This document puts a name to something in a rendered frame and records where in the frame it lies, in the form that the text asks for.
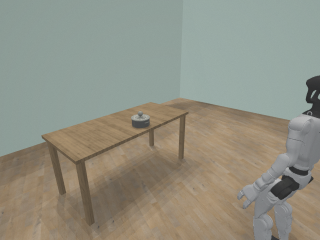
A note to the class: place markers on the robot left forearm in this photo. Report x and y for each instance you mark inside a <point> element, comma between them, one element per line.
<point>277,169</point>

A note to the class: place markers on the lid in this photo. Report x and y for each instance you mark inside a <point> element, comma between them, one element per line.
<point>142,118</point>

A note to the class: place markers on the left robot shin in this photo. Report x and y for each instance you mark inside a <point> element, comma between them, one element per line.
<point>260,229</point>

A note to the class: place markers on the robot shin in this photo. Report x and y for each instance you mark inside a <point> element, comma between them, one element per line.
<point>260,229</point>
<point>283,225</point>

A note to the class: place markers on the table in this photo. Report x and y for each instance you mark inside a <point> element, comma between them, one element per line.
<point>86,140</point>

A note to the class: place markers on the left robot hand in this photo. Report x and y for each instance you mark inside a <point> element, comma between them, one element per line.
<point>251,194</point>

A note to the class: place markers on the pot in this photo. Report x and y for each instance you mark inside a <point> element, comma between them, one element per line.
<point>141,124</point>

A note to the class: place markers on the right robot shin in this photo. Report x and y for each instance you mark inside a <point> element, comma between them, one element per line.
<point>283,225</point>

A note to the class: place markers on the left robot upper arm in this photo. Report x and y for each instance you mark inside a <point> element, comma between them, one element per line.
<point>298,127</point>

